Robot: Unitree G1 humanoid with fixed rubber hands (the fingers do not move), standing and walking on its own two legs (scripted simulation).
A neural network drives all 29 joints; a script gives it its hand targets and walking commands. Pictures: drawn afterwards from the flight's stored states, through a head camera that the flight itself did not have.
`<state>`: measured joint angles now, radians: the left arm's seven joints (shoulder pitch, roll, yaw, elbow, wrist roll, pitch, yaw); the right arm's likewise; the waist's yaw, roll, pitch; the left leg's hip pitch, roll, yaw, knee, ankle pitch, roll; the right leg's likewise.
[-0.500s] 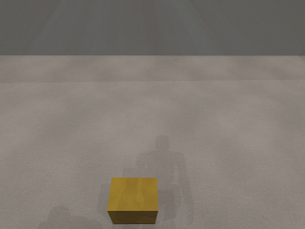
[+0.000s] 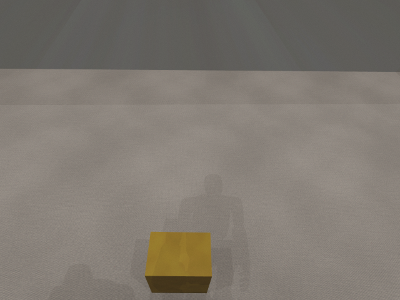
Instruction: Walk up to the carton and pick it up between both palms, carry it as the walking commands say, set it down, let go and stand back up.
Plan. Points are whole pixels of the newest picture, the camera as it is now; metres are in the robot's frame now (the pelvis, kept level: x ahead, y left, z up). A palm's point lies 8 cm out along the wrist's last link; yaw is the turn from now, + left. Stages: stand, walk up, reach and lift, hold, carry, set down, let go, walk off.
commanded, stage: stand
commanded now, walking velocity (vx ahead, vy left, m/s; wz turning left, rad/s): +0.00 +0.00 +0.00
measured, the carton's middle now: (180, 263) +0.39 +0.04 -0.64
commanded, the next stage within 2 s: reach and lift in 0.38 s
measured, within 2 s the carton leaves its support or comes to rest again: neither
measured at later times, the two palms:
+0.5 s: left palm out of the picture +0.01 +0.23 -0.16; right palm out of the picture +0.02 -0.23 -0.16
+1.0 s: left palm out of the picture +0.15 +0.21 -0.18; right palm out of the picture +0.13 -0.19 -0.18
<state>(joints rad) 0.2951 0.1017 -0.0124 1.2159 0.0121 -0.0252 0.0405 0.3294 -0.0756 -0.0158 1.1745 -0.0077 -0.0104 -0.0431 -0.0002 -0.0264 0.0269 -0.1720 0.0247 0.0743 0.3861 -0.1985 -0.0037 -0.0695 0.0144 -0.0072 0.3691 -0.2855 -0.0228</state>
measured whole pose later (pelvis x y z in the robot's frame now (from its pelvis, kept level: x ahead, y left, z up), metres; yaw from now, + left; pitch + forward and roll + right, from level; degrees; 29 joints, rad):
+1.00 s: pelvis -0.04 +0.01 -0.06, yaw -3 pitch +19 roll -1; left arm 0.00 0.12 0.09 0.49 0.04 0.46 -0.03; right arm 0.02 -0.07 -0.04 0.48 -0.04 0.46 0.01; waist 0.01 -0.02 -0.08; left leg -0.90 0.01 -0.02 0.91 -0.35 -0.01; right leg -0.82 0.04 0.02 0.92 -0.43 -0.03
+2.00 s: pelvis -0.10 +0.02 -0.12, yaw -5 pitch +41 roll -2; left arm -0.98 0.32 0.25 0.94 -0.05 0.14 -0.02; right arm -0.97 -0.25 -0.21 0.92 0.09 0.14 -0.04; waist 0.02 -0.01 -0.09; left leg -1.52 0.00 -0.04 1.07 -0.26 0.00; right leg -1.46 0.04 0.02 1.09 -0.36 0.01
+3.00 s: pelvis -0.15 +0.03 -0.32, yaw -7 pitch +32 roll -2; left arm -1.37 0.46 0.23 0.87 -0.20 0.16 0.03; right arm -1.37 -0.38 -0.15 0.80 0.16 0.20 -0.13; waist 0.06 0.00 0.54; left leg -1.98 -0.01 -0.05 1.89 -0.48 -0.01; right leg -1.90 0.08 0.01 1.92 -0.59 0.04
